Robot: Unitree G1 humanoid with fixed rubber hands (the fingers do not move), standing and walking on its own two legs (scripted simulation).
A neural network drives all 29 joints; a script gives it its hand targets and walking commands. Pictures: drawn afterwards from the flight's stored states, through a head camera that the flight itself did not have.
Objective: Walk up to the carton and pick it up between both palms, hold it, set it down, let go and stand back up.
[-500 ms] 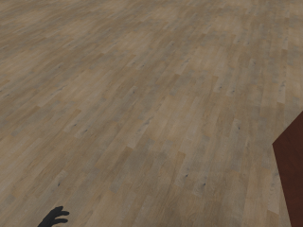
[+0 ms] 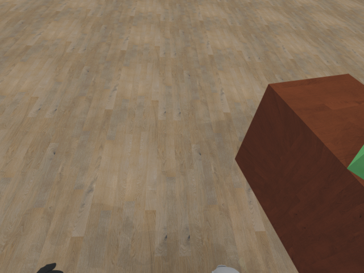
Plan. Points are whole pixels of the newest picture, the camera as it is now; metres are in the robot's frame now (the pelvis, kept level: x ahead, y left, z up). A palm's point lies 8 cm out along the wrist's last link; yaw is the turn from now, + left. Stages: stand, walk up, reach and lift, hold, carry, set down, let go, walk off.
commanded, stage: walk up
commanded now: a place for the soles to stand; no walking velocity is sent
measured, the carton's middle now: out of the picture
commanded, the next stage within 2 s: none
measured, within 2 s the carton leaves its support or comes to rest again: neither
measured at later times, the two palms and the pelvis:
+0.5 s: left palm (118, 186) +0.38 +0.18 -0.11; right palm out of the picture +0.14 -0.37 -0.11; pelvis +0.17 -0.06 -0.02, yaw -25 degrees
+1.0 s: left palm (165, 142) +0.54 +0.05 -0.10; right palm out of the picture +0.01 -0.37 -0.12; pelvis +0.22 -0.09 -0.04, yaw -48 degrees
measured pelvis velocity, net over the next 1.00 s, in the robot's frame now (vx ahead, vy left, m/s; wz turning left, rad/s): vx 0.22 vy -0.09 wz -0.83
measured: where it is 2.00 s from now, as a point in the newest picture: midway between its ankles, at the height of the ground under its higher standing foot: outside the picture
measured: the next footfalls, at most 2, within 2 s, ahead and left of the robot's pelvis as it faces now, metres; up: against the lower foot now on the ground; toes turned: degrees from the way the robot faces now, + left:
right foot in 0.22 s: +0.17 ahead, -0.18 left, +0.00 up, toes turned -17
left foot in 0.56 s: +0.38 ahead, -0.01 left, +0.00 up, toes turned -25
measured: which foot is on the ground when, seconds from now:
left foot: down 0.00-0.22, up 0.24-0.54, down 0.56-0.96, up 0.98-1.00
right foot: up 0.00-0.20, down 0.22-0.56, up 0.58-0.94, down 0.96-1.00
